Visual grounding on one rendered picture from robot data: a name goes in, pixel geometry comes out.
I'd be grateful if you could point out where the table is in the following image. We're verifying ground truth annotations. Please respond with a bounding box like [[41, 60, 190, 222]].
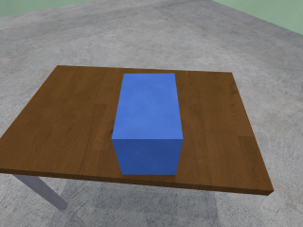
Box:
[[0, 65, 275, 211]]

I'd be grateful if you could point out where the carton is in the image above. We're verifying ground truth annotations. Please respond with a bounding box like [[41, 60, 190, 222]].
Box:
[[112, 73, 184, 175]]

